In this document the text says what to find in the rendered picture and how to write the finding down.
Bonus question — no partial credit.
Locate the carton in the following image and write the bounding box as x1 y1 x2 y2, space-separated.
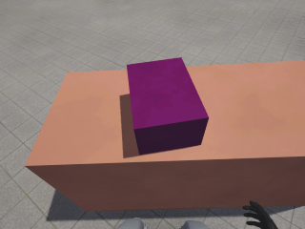
127 57 209 155

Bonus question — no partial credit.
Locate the pedestal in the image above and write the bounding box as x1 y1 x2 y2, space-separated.
25 60 305 212

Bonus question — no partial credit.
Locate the right robot hand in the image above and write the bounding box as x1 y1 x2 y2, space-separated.
242 200 278 229

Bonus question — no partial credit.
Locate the robot left thigh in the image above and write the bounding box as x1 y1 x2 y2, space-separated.
117 219 148 229

